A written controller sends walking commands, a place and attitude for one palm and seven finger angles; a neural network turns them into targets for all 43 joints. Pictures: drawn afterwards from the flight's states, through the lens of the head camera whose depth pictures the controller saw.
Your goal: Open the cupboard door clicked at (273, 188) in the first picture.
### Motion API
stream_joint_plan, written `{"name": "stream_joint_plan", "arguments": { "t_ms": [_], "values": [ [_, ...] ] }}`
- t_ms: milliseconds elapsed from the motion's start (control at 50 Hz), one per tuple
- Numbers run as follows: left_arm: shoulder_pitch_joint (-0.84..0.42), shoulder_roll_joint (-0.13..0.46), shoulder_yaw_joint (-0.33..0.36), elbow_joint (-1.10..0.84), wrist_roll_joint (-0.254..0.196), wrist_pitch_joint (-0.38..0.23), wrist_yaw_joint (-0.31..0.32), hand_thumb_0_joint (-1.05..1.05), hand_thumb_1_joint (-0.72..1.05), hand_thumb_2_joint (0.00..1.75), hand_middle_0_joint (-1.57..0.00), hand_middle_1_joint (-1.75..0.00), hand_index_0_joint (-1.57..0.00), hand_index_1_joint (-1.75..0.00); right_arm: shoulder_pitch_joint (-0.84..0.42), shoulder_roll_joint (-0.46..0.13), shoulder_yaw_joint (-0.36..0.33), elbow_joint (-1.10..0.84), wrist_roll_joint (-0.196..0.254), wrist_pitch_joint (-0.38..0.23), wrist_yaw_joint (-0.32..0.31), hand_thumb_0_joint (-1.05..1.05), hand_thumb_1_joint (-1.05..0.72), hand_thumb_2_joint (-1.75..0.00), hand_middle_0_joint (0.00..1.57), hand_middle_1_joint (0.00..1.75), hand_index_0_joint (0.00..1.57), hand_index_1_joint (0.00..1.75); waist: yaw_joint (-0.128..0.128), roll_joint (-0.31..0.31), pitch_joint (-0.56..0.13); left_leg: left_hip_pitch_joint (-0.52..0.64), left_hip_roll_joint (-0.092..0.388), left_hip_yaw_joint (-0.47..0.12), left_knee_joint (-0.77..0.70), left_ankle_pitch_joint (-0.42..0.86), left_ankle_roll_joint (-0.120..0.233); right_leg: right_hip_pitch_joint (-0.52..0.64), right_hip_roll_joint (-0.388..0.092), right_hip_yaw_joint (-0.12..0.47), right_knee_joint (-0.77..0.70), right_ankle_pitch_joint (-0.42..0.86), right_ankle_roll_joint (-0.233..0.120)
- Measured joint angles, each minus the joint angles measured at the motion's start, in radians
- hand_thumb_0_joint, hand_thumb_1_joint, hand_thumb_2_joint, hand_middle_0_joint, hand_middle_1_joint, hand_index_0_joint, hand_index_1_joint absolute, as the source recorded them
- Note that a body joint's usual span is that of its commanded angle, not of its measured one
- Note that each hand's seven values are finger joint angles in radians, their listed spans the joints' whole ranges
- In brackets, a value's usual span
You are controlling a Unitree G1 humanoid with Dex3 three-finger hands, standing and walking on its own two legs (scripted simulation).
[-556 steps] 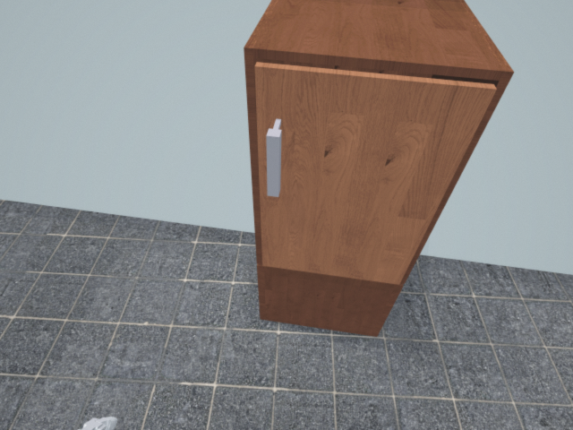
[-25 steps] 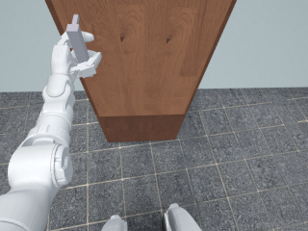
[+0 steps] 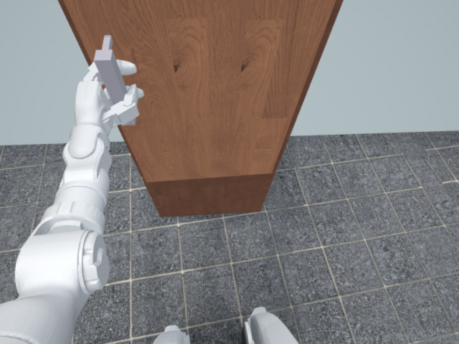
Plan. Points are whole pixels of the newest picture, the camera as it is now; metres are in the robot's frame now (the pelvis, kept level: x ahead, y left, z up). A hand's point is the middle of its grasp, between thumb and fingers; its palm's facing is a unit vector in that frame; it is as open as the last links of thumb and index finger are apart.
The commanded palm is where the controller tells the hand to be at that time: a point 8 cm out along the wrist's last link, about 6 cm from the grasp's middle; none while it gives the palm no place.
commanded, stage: pull the door open along its arc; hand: left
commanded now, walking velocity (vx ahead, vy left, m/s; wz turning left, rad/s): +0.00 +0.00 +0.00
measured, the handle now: (119, 83) +0.55 +0.15 +0.10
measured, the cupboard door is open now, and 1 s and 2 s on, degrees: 2 41 38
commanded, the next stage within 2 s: open thumb and fingers to let go in 0.84 s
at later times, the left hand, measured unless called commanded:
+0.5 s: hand (168, 175) +0.36 +0.06 +0.10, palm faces +0.30 -0.95 +0.08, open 5.9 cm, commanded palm +0.31 +0.10 +0.10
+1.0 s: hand (208, 216) +0.29 +0.01 +0.10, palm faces +0.26 -0.97 -0.05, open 6.2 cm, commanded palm +0.25 +0.05 +0.10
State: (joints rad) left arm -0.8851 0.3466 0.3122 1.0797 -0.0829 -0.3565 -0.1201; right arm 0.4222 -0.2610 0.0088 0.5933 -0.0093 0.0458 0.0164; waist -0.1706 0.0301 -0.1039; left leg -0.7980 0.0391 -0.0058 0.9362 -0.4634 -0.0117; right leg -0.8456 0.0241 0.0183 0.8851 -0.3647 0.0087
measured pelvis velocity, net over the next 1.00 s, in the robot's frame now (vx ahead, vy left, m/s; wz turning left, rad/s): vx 0.01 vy -0.04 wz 0.08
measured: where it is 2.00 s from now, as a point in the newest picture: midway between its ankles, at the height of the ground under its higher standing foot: outside the picture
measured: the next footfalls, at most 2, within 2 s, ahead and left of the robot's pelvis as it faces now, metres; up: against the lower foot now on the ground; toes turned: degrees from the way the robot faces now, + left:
none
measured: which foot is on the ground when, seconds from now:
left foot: down 0.00-1.00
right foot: down 0.00-1.00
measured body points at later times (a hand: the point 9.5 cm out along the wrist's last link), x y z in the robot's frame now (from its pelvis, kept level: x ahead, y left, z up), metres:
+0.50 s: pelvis +0.01 +0.00 +0.01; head +0.05 -0.01 +0.46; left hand +0.34 +0.11 +0.10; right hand +0.18 -0.22 -0.08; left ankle -0.02 +0.13 -0.68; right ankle +0.03 -0.13 -0.68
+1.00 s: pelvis +0.01 -0.04 +0.02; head +0.02 -0.07 +0.47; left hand +0.27 +0.06 +0.10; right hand +0.21 -0.24 -0.07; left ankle -0.02 +0.12 -0.68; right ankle +0.03 -0.13 -0.69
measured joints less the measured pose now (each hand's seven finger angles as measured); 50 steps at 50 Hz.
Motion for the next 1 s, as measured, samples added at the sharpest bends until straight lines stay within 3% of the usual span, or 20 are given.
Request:
{"name": "stream_joint_plan", "arguments": {
  "t_ms": [120, 240, 320, 420, 500, 580, 700, 860, 920, 1000],
  "values": [
    [0.162, -0.066, -0.033, -0.159, -0.031, 0.014, 0.002, 0.01, 0.7, 0.76, -0.37, -1.34, -0.37, -1.35, 0.004, 0.005, -0.008, -0.023, 0.014, 0.012, 0.008, 0.0, -0.91, -0.9, 0.21, 0.3, 0.2, 0.3, 0.027, 0.003, -0.019, 0.062, 0.002, 0.015, -0.035, 0.0, 0.002, 0.052, 0.002, 0.014, -0.025, 0.0, 0.001],
    [0.384, -0.163, -0.111, -0.394, -0.061, 0.042, 0.03, 0.01, 0.68, 0.72, -0.37, -1.34, -0.37, -1.35, -0.023, 0.017, -0.016, -0.054, 0.027, 0.007, 0.015, 0.0, -0.91, -0.9, 0.2, 0.3, 0.2, 0.3, 0.067, 0.003, -0.03, 0.144, 0.001, 0.024, -0.079, 0.005, 0.003, 0.128, 0.002, 0.022, -0.06, 0.001, 0.002],
    [0.502, -0.299, -0.181, -0.55, -0.059, 0.061, 0.215, 0.03, 0.65, 0.72, -0.37, -1.35, -0.38, -1.35, -0.07, 0.03, -0.02, -0.056, 0.015, -0.018, 0.026, 0.01, -0.91, -0.9, 0.2, 0.3, 0.2, 0.3, 0.098, 0.0, -0.025, 0.18, -0.004, 0.016, -0.092, 0.008, 0.001, 0.169, -0.004, 0.015, -0.072, 0.0, 0.003],
    [0.629, -0.418, -0.306, -0.711, 0.041, 0.091, 0.445, 0.03, 0.65, 0.74, -0.35, -1.35, -0.39, -1.35, -0.14, 0.054, -0.021, -0.068, -0.02, -0.039, 0.046, 0.01, -0.91, -0.9, 0.2, 0.3, 0.2, 0.3, 0.125, -0.007, -0.022, 0.199, -0.013, 0.002, -0.088, 0.01, -0.003, 0.189, -0.014, 0.001, -0.059, -0.01, -0.001],
    [0.702, -0.481, -0.41, -0.785, 0.122, 0.14, 0.602, 0.01, 0.66, 0.76, -0.34, -1.35, -0.4, -1.35, -0.192, 0.071, -0.019, -0.069, -0.041, -0.039, 0.053, 0.01, -0.91, -0.9, 0.2, 0.3, 0.2, 0.3, 0.142, -0.001, -0.018, 0.212, -0.019, -0.014, -0.081, 0.009, -0.008, 0.207, -0.021, -0.014, -0.047, -0.02, -0.006],
    [0.748, -0.477, -0.509, -0.832, 0.164, 0.204, 0.701, 0.0, 0.67, 0.77, -0.35, -1.35, -0.39, -1.35, -0.235, 0.09, -0.013, -0.064, -0.05, -0.023, 0.051, 0.01, -0.91, -0.9, 0.2, 0.3, 0.2, 0.3, 0.15, 0.004, -0.012, 0.234, -0.02, -0.028, -0.082, 0.011, -0.015, 0.231, -0.023, -0.028, -0.041, -0.026, -0.015],
    [0.839, -0.453, -0.594, -0.921, 0.147, 0.265, 0.707, 0.01, 0.66, 0.73, -0.38, -1.35, -0.37, -1.35, -0.253, 0.107, -0.001, -0.064, -0.039, -0.003, 0.04, 0.01, -0.91, -0.9, 0.2, 0.3, 0.2, 0.3, 0.151, 0.007, 0.0, 0.291, -0.013, -0.046, -0.106, 0.019, -0.03, 0.29, -0.017, -0.047, -0.058, -0.028, -0.031],
    [1.017, -0.391, -0.678, -1.093, 0.125, 0.323, 0.637, 0.02, 0.64, 0.69, -0.35, -1.32, -0.38, -1.35, -0.249, 0.104, 0.006, -0.073, -0.027, 0.007, 0.043, 0.01, -0.91, -0.9, 0.2, 0.3, 0.2, 0.3, 0.127, 0.022, 0.01, 0.364, 0.003, -0.054, -0.144, 0.024, -0.044, 0.358, -0.002, -0.057, -0.083, -0.03, -0.049],
    [1.031, -0.384, -0.684, -1.104, 0.123, 0.326, 0.638, 0.02, 0.64, 0.7, -0.36, -1.31, -0.39, -1.35, -0.254, 0.096, 0.007, -0.064, -0.03, 0.005, 0.033, 0.01, -0.91, -0.9, 0.2, 0.3, 0.2, 0.3, 0.121, 0.028, 0.021, 0.381, 0.005, -0.062, -0.152, 0.027, -0.04, 0.377, 0.001, -0.065, -0.09, -0.031, -0.054],
    [0.976, -0.408, -0.655, -1.052, 0.128, 0.312, 0.664, 0.01, 0.63, 0.74, -0.37, -1.31, -0.4, -1.35, -0.266, 0.078, 0.002, -0.039, -0.037, -0.002, 0.015, 0.01, -0.91, -0.9, 0.2, 0.3, 0.2, 0.3, 0.132, 0.028, 0.035, 0.372, 0.001, -0.074, -0.15, 0.033, -0.032, 0.373, -0.004, -0.078, -0.086, -0.029, -0.059]
  ]
}}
